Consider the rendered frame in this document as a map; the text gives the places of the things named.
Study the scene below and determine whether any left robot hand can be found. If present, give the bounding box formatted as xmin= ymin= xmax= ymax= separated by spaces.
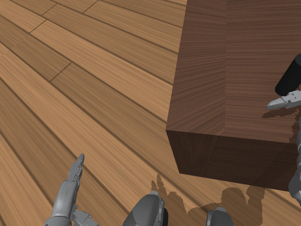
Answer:
xmin=51 ymin=154 xmax=99 ymax=226

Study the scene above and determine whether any left robot arm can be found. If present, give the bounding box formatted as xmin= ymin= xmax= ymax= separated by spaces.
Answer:
xmin=44 ymin=216 xmax=72 ymax=226

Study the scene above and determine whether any right robot arm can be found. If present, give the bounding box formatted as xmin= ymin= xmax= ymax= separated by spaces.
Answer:
xmin=288 ymin=117 xmax=301 ymax=206

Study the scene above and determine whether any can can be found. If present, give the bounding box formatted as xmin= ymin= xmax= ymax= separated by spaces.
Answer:
xmin=275 ymin=53 xmax=301 ymax=96

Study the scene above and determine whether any right robot hand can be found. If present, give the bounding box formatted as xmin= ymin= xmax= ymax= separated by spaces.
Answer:
xmin=266 ymin=90 xmax=301 ymax=109

